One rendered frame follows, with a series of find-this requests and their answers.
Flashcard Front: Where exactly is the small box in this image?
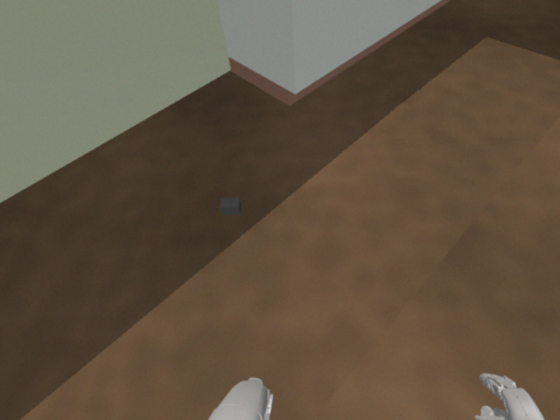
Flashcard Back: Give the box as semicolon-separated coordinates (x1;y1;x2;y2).
220;198;242;215

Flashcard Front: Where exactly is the right robot hand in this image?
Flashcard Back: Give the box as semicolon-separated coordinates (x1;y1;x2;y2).
474;373;544;420

